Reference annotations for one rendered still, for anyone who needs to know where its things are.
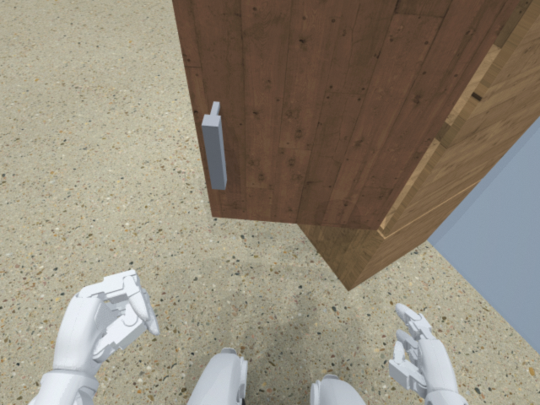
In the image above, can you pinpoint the left robot hand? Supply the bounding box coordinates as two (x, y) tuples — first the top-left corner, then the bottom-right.
(52, 269), (160, 376)

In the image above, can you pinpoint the right robot thigh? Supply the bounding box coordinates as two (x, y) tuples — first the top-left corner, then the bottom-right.
(310, 379), (366, 405)

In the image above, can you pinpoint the left robot thigh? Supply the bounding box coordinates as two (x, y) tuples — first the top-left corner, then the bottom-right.
(187, 353), (248, 405)

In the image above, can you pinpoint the robot thigh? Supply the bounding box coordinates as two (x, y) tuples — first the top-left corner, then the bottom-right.
(187, 353), (248, 405)
(310, 379), (366, 405)

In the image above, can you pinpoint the left robot forearm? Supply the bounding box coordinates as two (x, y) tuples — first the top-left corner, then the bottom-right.
(28, 370), (100, 405)

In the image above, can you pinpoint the right robot hand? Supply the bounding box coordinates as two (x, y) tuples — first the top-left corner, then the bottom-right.
(389, 303), (459, 400)

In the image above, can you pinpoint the cupboard door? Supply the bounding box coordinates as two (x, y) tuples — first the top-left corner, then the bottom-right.
(172, 0), (520, 230)

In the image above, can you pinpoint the handle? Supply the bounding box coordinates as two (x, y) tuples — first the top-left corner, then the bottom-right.
(202, 101), (227, 190)

